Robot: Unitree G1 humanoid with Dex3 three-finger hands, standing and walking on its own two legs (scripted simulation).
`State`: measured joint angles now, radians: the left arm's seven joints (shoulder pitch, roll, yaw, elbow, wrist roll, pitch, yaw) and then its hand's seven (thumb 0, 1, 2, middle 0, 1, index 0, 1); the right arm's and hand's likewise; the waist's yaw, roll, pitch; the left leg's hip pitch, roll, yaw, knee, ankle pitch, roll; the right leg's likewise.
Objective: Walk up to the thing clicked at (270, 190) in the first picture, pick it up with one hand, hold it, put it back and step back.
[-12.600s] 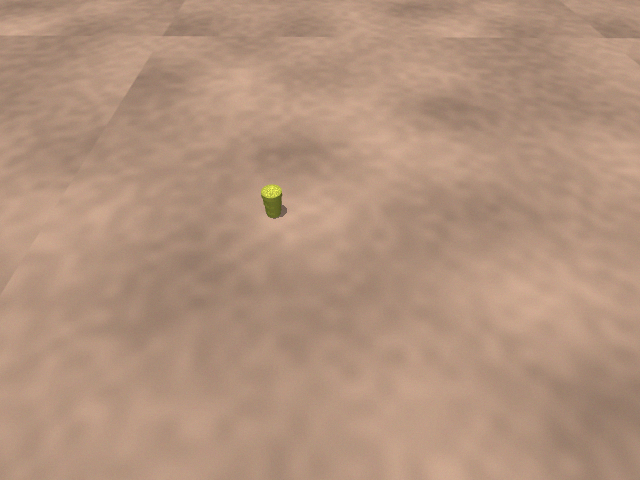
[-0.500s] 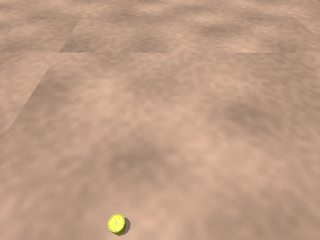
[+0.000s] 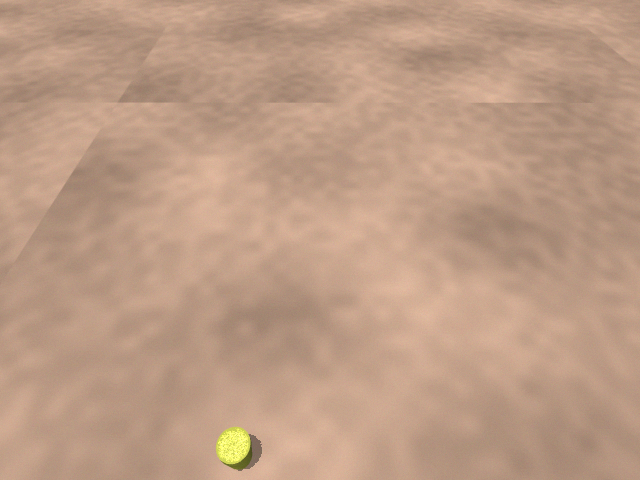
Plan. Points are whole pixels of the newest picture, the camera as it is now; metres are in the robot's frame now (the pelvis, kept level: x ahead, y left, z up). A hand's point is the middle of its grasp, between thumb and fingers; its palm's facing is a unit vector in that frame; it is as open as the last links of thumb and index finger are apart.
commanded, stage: go down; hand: left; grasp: from the side
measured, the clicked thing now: (237, 451) +0.33 +0.23 -0.72
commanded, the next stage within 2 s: none
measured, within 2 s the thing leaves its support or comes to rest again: neither
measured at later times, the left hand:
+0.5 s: hand out of the picture +0.14 +0.30 -0.21, palm faces +0.07 -0.94 -0.33, open 15.9 cm
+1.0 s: hand out of the picture +0.16 +0.34 -0.28, palm faces +0.17 -0.95 -0.28, open 17.4 cm
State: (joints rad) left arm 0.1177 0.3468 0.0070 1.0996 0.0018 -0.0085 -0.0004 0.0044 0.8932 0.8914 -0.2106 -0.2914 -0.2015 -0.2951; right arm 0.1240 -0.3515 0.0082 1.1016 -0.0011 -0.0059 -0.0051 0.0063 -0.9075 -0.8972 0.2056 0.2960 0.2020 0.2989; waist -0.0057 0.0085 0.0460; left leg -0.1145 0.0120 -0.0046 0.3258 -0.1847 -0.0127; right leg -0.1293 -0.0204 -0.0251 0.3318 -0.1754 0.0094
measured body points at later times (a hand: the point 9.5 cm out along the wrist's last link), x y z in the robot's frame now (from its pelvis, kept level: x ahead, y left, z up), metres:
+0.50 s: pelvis -0.02 +0.01 -0.09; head +0.07 +0.03 +0.35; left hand +0.13 +0.35 -0.19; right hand +0.12 -0.26 -0.19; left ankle +0.00 +0.13 -0.75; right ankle +0.00 -0.12 -0.75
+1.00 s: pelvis -0.05 +0.01 -0.19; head +0.09 +0.04 +0.24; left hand +0.15 +0.39 -0.25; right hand +0.16 -0.24 -0.26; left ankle +0.00 +0.13 -0.75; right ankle +0.00 -0.12 -0.75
